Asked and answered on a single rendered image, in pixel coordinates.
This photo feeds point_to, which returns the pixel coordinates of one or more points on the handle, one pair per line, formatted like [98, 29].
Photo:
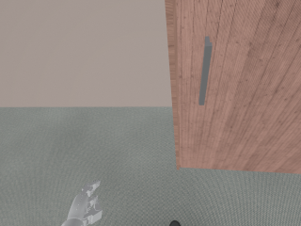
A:
[208, 47]

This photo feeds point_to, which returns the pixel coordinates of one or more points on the wardrobe door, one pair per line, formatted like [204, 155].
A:
[251, 117]

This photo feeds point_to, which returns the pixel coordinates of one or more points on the robot left hand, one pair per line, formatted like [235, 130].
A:
[80, 208]

